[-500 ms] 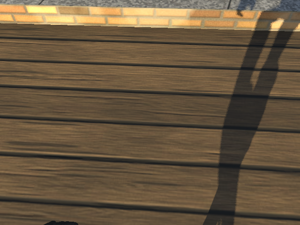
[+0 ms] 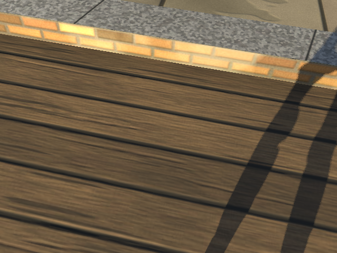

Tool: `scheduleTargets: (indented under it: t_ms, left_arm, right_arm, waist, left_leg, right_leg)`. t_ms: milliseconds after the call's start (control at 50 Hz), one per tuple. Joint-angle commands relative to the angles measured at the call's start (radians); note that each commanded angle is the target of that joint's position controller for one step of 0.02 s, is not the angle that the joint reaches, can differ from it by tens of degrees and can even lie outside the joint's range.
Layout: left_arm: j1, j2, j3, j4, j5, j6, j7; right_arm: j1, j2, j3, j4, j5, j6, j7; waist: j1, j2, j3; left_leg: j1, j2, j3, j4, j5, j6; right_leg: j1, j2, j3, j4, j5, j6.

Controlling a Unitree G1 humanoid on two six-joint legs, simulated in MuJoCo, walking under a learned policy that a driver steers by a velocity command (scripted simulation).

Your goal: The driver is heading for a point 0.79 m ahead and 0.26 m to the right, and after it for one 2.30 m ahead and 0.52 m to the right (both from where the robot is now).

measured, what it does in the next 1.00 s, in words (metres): walks ahead, turning right: right foot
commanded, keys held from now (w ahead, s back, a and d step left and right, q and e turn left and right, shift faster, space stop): w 0.20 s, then w+e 0.80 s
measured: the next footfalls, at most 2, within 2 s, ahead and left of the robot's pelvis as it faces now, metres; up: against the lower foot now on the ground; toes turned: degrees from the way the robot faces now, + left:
right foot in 0.50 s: +0.42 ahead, -0.11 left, +0.00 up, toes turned -11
left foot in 1.06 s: +0.79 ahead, -0.05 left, +0.00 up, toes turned -28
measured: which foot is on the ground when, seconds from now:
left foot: down 0.00-0.52, up 0.54-1.00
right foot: up 0.00-0.48, down 0.50-1.00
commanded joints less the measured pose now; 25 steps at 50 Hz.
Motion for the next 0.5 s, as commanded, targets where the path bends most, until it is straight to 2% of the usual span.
scheduleTargets:
  t_ms: [20, 40, 60, 100, 120, 160, 200, 240, 300, 380, 420, 460, 480, 500]
  left_arm:
    - [-0.047, 0.099, 0.021, -0.085, 0.006, -0.01, -0.005]
    - [-0.051, 0.08, 0.02, -0.079, 0.004, -0.008, -0.007]
    - [-0.037, 0.067, 0.019, -0.07, 0.017, 0.003, -0.01]
    - [-0.015, 0.044, 0.017, -0.053, 0.026, 0.021, -0.014]
    - [-0.032, 0.045, 0.019, -0.058, 0.023, 0.027, -0.014]
    - [-0.113, 0.05, 0.02, -0.084, 0.02, 0.034, -0.016]
    - [-0.195, 0.053, 0.02, -0.109, 0.021, 0.038, -0.018]
    - [-0.252, 0.044, 0.016, -0.128, 0.014, 0.038, -0.022]
    - [-0.333, 0.027, 0.005, -0.157, 0.006, 0.032, -0.027]
    - [-0.398, 0.033, -0.001, -0.196, 0.011, 0.022, -0.03]
    - [-0.375, 0.043, 0.005, -0.2, 0.013, 0.016, -0.027]
    - [-0.251, 0.068, 0.021, -0.172, 0.015, 0.01, -0.019]
    - [-0.121, 0.083, 0.033, -0.131, 0.018, 0.004, -0.017]
    - [0.02, 0.137, 0.056, -0.094, 0.033, 0.0, -0.01]
  right_arm:
    - [0.222, -0.142, -0.04, 0.04, 0.02, 0.013, -0.006]
    - [0.185, -0.11, -0.032, 0.039, 0.02, 0.007, -0.007]
    - [0.177, -0.082, -0.023, 0.046, 0.026, -0.002, -0.012]
    - [0.224, -0.076, -0.021, 0.066, 0.025, -0.018, -0.018]
    - [0.245, -0.092, -0.023, 0.074, 0.026, -0.023, -0.019]
    - [0.283, -0.107, -0.025, 0.084, 0.028, -0.027, -0.022]
    - [0.324, -0.097, -0.02, 0.095, 0.027, -0.025, -0.022]
    - [0.351, -0.096, -0.018, 0.1, 0.021, -0.025, -0.024]
    - [0.389, -0.089, -0.016, 0.113, 0.014, -0.03, -0.028]
    - [0.419, -0.088, -0.015, 0.132, 0.01, -0.033, -0.04]
    - [0.404, -0.104, -0.017, 0.135, 0.009, -0.034, -0.049]
    - [0.38, -0.137, -0.025, 0.131, 0.004, -0.026, -0.054]
    - [0.366, -0.149, -0.029, 0.124, 0.006, -0.016, -0.053]
    - [0.354, -0.149, -0.027, 0.103, 0.014, -0.013, -0.05]
  waist:
    - [-0.08, 0.087, -0.028]
    - [-0.045, 0.083, 0.011]
    - [-0.015, 0.098, 0.022]
    - [0.0, 0.083, -0.004]
    - [0.006, 0.077, -0.005]
    - [-0.002, 0.072, 0.009]
    - [-0.021, 0.074, 0.033]
    - [-0.034, 0.077, 0.044]
    - [-0.058, 0.089, 0.066]
    - [-0.071, 0.093, 0.093]
    - [-0.047, 0.097, 0.074]
    - [0.009, 0.118, -0.011]
    - [0.062, 0.109, -0.085]
    - [0.125, 0.073, -0.165]
  left_leg:
    - [0.406, 0.336, -0.532, -0.389, -0.248, 0.154]
    - [0.318, 0.289, -0.437, -0.419, -0.166, 0.116]
    - [0.257, 0.251, -0.363, -0.441, -0.076, 0.091]
    - [0.249, 0.224, -0.285, -0.443, 0.102, 0.092]
    - [0.263, 0.218, -0.256, -0.447, 0.164, 0.096]
    - [0.294, 0.208, -0.221, -0.466, 0.202, 0.103]
    - [0.326, 0.201, -0.198, -0.477, 0.239, 0.104]
    - [0.362, 0.196, -0.149, -0.479, 0.275, 0.094]
    - [0.391, 0.198, -0.077, -0.482, 0.316, 0.078]
    - [0.479, 0.234, -0.014, -0.452, 0.423, 0.072]
    - [0.528, 0.248, 0.023, -0.368, 0.654, 0.059]
    - [0.565, 0.249, 0.059, -0.154, 0.96, 0.046]
    - [0.54, 0.234, 0.084, 0.034, 0.963, 0.032]
    - [0.367, 0.213, 0.096, 0.28, 0.771, 0.007]
  right_leg:
    - [-0.519, -0.06, 0.088, 0.336, 0.07, -0.034]
    - [-0.466, -0.091, 0.09, 0.265, 0.123, -0.03]
    - [-0.406, -0.109, 0.09, 0.22, 0.155, -0.016]
    - [-0.358, -0.103, 0.071, 0.203, 0.201, 0.005]
    - [-0.377, -0.104, 0.065, 0.185, 0.222, 0.014]
    - [-0.439, -0.115, 0.053, 0.13, 0.283, 0.032]
    - [-0.495, -0.119, 0.039, 0.056, 0.34, 0.047]
    - [-0.516, -0.11, 0.034, -0.029, 0.387, 0.05]
    - [-0.491, -0.08, 0.02, -0.156, 0.454, 0.031]
    - [-0.462, -0.056, -0.024, -0.275, 0.424, -0.02]
    - [-0.402, -0.023, -0.057, -0.309, 0.354, -0.059]
    - [-0.267, 0.048, -0.102, -0.318, 0.262, -0.107]
    - [-0.124, 0.084, -0.114, -0.378, 0.281, -0.13]
    - [0.11, 0.02, 0.002, -0.413, 0.266, -0.173]
Keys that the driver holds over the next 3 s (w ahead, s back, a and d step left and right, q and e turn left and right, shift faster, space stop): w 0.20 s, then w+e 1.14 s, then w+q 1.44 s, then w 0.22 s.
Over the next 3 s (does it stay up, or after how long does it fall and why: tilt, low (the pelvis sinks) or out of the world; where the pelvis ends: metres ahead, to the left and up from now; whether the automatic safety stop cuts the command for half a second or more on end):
stays up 1.43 -0.41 0.02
